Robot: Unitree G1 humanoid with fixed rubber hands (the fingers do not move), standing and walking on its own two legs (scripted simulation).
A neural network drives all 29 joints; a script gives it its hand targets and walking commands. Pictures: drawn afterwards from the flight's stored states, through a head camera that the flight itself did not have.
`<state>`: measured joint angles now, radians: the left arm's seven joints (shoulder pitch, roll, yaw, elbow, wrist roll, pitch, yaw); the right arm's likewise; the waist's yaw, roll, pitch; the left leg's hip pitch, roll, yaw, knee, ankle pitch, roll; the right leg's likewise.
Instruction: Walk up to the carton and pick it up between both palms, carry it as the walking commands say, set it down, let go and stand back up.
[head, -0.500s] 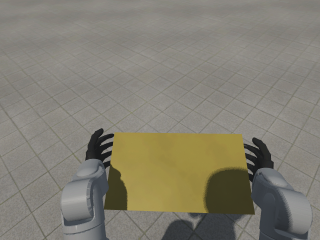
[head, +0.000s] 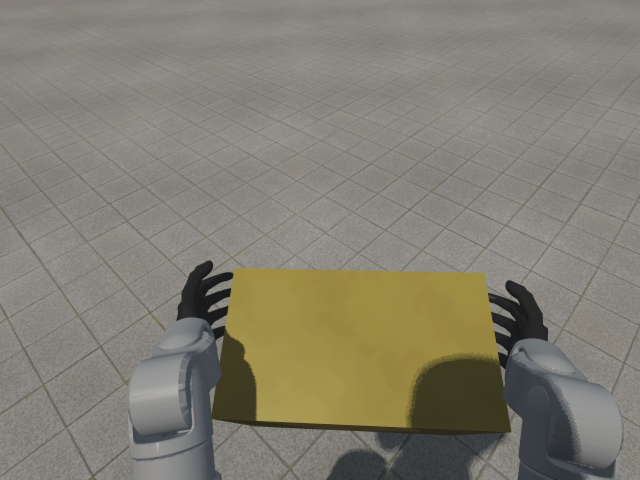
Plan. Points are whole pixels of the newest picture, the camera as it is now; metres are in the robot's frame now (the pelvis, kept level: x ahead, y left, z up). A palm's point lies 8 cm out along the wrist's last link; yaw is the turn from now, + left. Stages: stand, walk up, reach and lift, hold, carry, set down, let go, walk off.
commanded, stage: carry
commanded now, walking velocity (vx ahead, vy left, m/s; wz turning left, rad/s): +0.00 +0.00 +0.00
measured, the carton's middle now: (353, 360) +0.27 -0.01 +0.02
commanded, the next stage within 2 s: hold in 0.80 s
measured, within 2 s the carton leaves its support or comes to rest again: neither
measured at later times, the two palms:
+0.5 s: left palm (196, 332) +0.25 +0.17 +0.11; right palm (525, 355) +0.23 -0.18 +0.10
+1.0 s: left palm (197, 355) +0.26 +0.19 +0.04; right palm (483, 360) +0.26 -0.17 +0.03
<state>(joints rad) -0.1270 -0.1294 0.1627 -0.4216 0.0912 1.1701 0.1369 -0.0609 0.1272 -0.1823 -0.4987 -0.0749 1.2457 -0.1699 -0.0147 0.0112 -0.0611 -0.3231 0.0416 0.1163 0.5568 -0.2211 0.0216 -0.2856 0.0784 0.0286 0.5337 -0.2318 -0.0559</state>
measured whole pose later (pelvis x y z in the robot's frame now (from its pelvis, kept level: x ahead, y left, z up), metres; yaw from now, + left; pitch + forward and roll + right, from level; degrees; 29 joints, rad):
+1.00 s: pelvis +0.00 +0.00 +0.00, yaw +0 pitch -2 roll -1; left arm -0.18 -0.10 0.19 0.10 0.20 0.78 0.07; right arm -0.09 0.13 -0.23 0.02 -0.20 0.81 -0.08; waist 0.05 0.00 -0.04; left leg -0.31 -0.01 0.04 0.55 -0.21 0.03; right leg -0.28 0.08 0.03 0.53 -0.23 -0.05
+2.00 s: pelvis +0.01 +0.00 -0.01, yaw +1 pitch +13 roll +0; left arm -0.35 -0.10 0.38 0.56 0.24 0.25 0.00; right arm -0.30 0.13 -0.46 0.50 -0.30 0.28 0.03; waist 0.03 0.00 -0.03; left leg -0.61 -0.04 0.04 0.59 -0.21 0.05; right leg -0.59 0.05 0.03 0.63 -0.26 -0.04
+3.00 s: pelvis -0.06 +0.00 -0.17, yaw +2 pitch +41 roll +1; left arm -0.81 -0.03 0.44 0.55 0.18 0.32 0.09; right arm -0.74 0.04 -0.47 0.50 -0.17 0.33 -0.09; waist 0.02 -0.01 -0.14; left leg -1.71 -0.05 0.03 1.34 -0.34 0.04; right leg -1.69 0.05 -0.01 1.39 -0.41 -0.04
